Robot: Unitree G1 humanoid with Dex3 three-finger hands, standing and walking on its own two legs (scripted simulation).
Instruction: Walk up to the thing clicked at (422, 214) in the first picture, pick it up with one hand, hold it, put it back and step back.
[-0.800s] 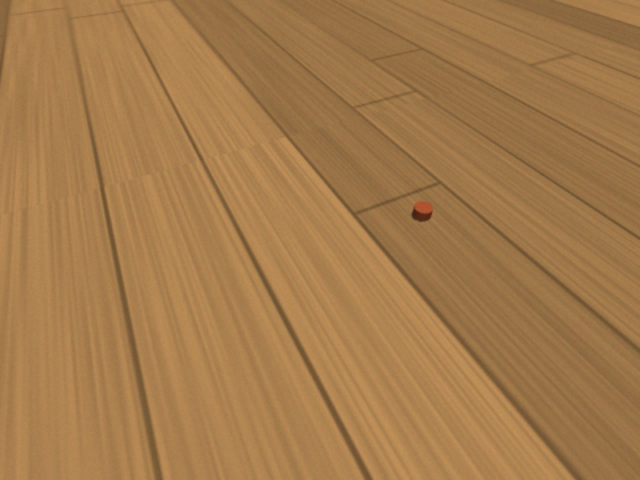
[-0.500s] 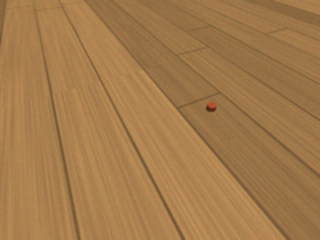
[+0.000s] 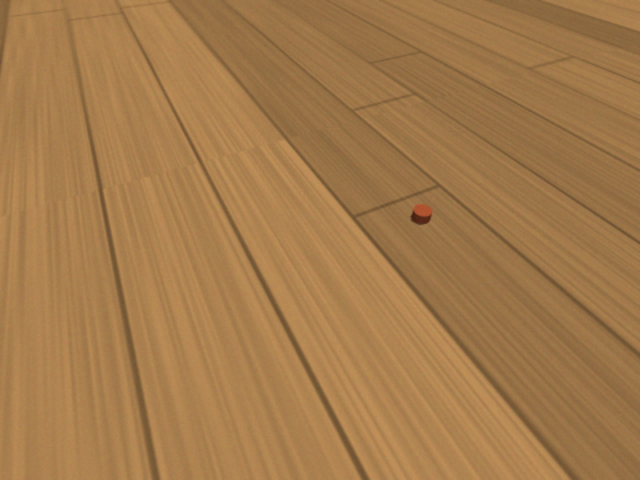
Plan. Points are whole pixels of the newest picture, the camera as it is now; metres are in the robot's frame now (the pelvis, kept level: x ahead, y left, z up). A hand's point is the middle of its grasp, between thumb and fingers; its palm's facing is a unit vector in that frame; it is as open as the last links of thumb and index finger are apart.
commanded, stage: stand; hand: left
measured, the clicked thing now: (421, 214) +1.42 -0.43 -0.76
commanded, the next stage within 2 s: walk up in 0.32 s
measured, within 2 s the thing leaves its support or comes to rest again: neither
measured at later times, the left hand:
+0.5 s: hand out of the picture +0.11 +0.25 -0.15, palm faces -0.14 -0.93 -0.35, open 7.4 cm
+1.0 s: hand (263, 417) +0.28 +0.11 -0.16, palm faces -0.27 -0.90 -0.33, open 7.4 cm
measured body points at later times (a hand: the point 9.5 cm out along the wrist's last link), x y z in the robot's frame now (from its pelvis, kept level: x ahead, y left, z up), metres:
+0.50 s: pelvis +0.02 -0.02 -0.01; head +0.03 -0.03 +0.44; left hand +0.11 +0.30 -0.12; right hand +0.06 -0.35 -0.12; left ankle +0.00 +0.12 -0.75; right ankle +0.04 -0.16 -0.71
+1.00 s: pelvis +0.19 -0.14 -0.01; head +0.20 -0.14 +0.44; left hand +0.29 +0.16 -0.13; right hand +0.19 -0.47 -0.12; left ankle +0.34 -0.04 -0.72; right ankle +0.12 -0.24 -0.75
